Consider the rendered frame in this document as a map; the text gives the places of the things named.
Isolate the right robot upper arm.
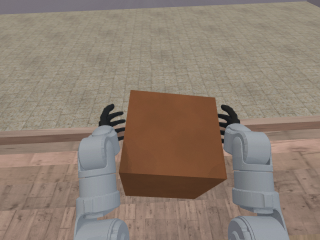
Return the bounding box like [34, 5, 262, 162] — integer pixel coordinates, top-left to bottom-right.
[228, 216, 289, 240]

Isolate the left robot hand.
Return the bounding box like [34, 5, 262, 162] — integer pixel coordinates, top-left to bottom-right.
[98, 104, 126, 141]

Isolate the carton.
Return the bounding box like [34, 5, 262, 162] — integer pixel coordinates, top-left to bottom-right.
[119, 90, 227, 199]

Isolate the left robot upper arm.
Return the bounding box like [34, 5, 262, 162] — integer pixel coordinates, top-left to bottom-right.
[75, 218, 130, 240]

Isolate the right robot forearm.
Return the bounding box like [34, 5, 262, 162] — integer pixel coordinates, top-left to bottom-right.
[223, 123, 290, 240]

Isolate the left robot forearm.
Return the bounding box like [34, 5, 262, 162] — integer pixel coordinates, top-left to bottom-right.
[73, 125, 121, 240]

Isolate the right robot hand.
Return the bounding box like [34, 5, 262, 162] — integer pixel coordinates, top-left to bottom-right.
[218, 104, 240, 144]

